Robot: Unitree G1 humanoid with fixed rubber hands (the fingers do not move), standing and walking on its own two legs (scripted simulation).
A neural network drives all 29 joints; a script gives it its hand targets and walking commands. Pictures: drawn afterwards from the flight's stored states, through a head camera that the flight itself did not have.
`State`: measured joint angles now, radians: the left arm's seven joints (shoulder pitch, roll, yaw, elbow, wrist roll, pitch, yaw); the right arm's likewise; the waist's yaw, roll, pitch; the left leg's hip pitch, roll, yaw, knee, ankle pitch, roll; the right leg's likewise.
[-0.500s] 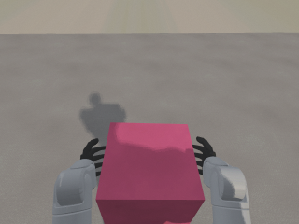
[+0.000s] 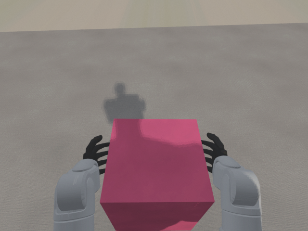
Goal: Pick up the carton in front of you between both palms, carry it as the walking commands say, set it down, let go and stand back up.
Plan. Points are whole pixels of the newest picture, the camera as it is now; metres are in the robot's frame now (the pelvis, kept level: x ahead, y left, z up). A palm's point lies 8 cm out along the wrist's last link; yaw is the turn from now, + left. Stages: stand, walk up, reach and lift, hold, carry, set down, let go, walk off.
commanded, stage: carry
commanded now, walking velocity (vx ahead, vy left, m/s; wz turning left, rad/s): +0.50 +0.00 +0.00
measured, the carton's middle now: (154, 177) +0.27 +0.00 -0.01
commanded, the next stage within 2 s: none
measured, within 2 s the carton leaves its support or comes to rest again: neither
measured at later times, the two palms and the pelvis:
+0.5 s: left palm (103, 89) +0.56 +0.18 +0.06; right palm (189, 88) +0.55 -0.12 +0.07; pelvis +0.29 +0.05 +0.00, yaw -3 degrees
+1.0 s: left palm (111, 66) +0.68 +0.16 +0.08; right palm (189, 65) +0.67 -0.13 +0.08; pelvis +0.41 +0.02 -0.01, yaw -1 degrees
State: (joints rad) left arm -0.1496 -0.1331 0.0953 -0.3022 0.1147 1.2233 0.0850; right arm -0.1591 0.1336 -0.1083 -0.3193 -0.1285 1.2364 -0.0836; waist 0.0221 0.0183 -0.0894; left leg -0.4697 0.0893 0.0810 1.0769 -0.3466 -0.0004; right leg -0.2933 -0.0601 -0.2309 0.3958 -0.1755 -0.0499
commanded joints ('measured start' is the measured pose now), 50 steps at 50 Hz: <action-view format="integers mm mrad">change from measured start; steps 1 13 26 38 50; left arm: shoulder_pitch -506 -408 -405 -394 -478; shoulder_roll -950 -851 -972 -884 -926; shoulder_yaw -709 -682 -756 -665 -699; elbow -143 -75 -156 7 -66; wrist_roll -453 -394 -408 -381 -413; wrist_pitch -24 8 -64 3 -10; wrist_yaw -268 -261 -239 -262 -254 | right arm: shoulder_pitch -466 -372 -356 -424 -451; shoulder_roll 955 871 966 864 917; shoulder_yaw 732 703 719 706 702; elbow -90 -37 -109 -11 -32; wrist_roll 416 398 436 409 421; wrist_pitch -36 0 -81 1 -18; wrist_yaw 239 248 270 265 258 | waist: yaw -9 -22 -27 -23 -23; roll -150 -130 139 -79 -6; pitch -266 -156 -365 -268 -328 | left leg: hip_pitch -142 232 488 322 374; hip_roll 35 -91 196 84 84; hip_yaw -12 207 52 50 50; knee -124 -698 -734 -566 -547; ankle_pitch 95 402 743 538 664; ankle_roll -8 6 123 -35 -25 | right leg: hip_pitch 333 304 9 173 172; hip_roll -257 -125 -2 -145 -114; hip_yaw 270 -25 100 149 126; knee -226 91 127 108 163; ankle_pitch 79 536 -78 680 583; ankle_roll -67 45 84 42 41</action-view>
